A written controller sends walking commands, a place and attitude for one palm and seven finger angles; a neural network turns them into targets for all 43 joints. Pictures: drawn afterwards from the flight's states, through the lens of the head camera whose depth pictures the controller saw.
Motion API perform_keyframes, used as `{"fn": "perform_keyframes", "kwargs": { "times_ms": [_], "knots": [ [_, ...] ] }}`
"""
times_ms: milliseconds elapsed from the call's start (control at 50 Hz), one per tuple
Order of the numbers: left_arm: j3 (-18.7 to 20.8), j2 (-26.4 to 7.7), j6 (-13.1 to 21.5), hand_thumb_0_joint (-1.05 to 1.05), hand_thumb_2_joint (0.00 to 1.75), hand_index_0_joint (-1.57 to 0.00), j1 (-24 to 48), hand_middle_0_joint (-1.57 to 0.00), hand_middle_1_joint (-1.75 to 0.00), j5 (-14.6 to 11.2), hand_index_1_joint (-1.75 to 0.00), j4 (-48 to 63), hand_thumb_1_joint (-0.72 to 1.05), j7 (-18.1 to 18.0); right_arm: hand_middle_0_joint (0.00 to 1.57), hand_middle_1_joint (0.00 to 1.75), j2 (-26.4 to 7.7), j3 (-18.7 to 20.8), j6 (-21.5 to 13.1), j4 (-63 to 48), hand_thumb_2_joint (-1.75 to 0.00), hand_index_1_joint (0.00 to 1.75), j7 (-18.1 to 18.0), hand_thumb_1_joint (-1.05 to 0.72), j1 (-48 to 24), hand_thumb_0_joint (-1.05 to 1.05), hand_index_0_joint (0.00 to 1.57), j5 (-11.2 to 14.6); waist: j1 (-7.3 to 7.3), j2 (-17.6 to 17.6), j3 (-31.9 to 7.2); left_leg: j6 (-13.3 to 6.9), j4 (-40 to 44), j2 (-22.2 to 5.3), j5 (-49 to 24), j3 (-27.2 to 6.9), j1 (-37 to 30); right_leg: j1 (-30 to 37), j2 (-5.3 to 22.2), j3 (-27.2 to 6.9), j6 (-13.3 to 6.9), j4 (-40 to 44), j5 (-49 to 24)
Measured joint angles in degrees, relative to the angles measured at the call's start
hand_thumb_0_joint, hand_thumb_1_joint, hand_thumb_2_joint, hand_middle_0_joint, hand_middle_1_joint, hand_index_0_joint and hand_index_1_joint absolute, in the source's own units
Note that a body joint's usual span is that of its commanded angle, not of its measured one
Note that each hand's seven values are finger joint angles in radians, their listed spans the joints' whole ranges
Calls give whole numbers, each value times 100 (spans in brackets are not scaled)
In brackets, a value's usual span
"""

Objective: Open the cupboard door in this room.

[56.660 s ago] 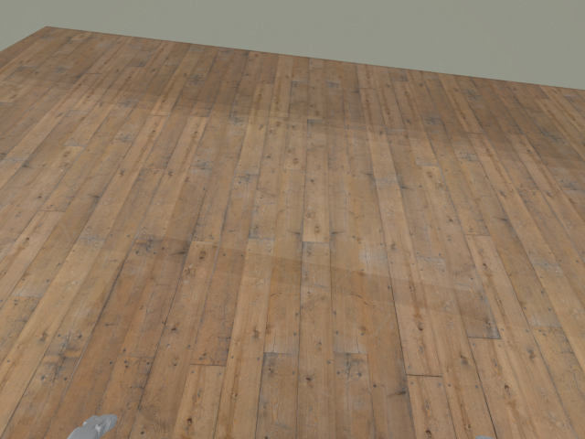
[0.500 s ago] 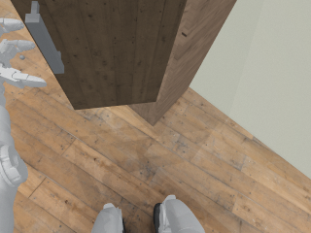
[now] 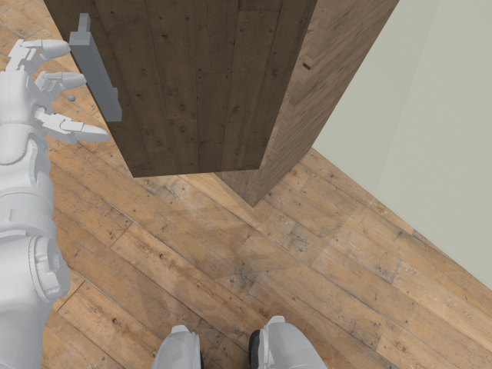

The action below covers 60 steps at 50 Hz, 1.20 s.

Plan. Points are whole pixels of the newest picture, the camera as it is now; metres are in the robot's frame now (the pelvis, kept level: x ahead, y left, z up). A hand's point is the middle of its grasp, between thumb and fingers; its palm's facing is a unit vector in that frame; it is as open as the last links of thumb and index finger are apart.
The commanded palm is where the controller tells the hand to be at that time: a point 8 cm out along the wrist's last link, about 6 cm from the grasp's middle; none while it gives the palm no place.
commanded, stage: slide the fingers in behind the handle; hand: left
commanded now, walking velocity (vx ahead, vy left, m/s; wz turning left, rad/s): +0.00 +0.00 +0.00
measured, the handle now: (100, 72) +0.56 +0.20 +0.07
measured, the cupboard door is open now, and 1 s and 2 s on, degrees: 50 49 54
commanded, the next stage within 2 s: close the thumb around the handle in 0.78 s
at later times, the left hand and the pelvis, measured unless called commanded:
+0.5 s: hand (105, 96) +0.51 +0.19 +0.07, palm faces +0.09 -1.00 -0.03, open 14.0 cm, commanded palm +0.48 +0.23 +0.07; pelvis -0.01 -0.01 +0.00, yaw -1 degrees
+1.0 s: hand (104, 95) +0.51 +0.19 +0.07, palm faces +0.08 -1.00 -0.02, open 13.7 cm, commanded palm +0.48 +0.23 +0.07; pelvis -0.01 -0.01 +0.00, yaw -1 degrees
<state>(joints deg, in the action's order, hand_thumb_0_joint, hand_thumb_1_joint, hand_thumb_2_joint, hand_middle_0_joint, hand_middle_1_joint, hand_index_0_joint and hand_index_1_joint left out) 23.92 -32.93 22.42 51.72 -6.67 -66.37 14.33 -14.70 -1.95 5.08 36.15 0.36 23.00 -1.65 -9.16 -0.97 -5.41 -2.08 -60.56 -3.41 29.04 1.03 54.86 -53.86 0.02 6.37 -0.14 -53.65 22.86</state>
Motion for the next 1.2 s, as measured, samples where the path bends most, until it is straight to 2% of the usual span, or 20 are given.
{"fn": "perform_keyframes", "kwargs": {
  "times_ms": [80,180,240,320,400,480,580,700,820,940,1060,1200],
  "knots": [
    [-147,144,44,-1,30,-19,-26,-30,-120,-15,-118,29,-50,-129,20,30,12,29,-4,67,-90,30,30,-90,-4,0,20,-12,37,-9,1,10,7,17,-4,-39,-45,63,14,37,-9,6,14],
    [-488,367,140,-1,30,-21,27,-30,-120,77,-119,41,-51,-101,20,30,19,40,-30,121,-90,30,51,-90,-43,0,20,-16,37,-19,-2,21,21,35,-21,-69,-94,120,29,64,-23,6,19],
    [-385,490,138,-1,30,-24,170,-30,-120,119,-119,-125,-51,-144,20,30,21,8,-41,97,-90,30,42,-90,-114,0,20,-4,-54,-1,-17,24,17,27,-26,-37,-98,92,24,33,-33,-32,20],
    [-1,458,159,-1,30,-28,211,-31,-120,270,-121,-242,-51,-407,20,30,19,-21,-81,-83,-90,30,38,-90,-130,0,20,-20,-194,-7,-27,30,-3,-3,-27,46,-60,-16,-1,-51,-48,-113,16],
    [64,318,246,-1,30,-30,51,-31,-120,449,-121,-75,-50,-555,20,30,22,-14,-86,-203,-90,30,75,-90,-66,0,20,-32,-203,-43,10,40,-2,-32,-36,129,-53,-89,-27,-133,-60,-170,5],
    [117,253,260,-1,30,-30,5,-31,-120,320,-121,-115,-50,-407,20,30,33,-43,-38,-144,-90,30,64,-90,-14,0,20,24,-131,-46,58,52,50,-45,-66,162,-114,-59,-42,-165,-75,-153,-17],
    [144,123,104,-1,30,-30,120,-30,-120,224,-120,-304,-50,-223,20,30,21,-67,-69,-69,-90,30,-12,-90,19,0,20,72,-127,-17,79,75,81,-42,-124,104,-82,-63,-42,-110,-102,-111,-55],
    [-9,131,266,-1,30,-30,222,-30,-120,181,-120,-266,-51,-162,20,30,-68,-5,-155,25,-90,30,-38,-90,17,1,20,43,-136,3,46,90,7,-36,-117,39,19,-123,-35,-50,-116,-151,-45],
    [11,148,106,-1,30,-30,262,-30,-120,234,-120,-314,-51,-188,20,30,-133,26,-148,-43,-90,30,-47,-90,-21,1,20,35,-193,1,28,73,-17,-34,-106,55,60,-168,-34,-69,-101,-167,-45],
    [112,237,219,-1,30,-30,80,-31,-120,250,-120,-108,-50,-314,20,30,-93,24,-140,-96,-90,30,-8,-90,-13,0,20,20,-176,-5,12,53,9,-42,-82,116,2,-140,-45,-132,-75,-151,-44],
    [1,263,201,-1,35,-31,49,-31,-122,248,-121,-112,-37,-322,20,30,-14,-4,-105,-76,-90,30,22,-90,2,0,20,29,-125,-36,8,38,39,-22,-70,111,-68,-57,-31,-129,-55,-109,-32],
    [-66,385,225,0,49,-33,27,-34,-125,181,-124,-135,-6,-321,20,30,28,-11,-100,-32,-90,30,38,-90,-4,0,20,23,-81,-44,-29,19,56,2,-54,116,-119,-3,-11,-137,-31,-93,-15]
  ]
}}
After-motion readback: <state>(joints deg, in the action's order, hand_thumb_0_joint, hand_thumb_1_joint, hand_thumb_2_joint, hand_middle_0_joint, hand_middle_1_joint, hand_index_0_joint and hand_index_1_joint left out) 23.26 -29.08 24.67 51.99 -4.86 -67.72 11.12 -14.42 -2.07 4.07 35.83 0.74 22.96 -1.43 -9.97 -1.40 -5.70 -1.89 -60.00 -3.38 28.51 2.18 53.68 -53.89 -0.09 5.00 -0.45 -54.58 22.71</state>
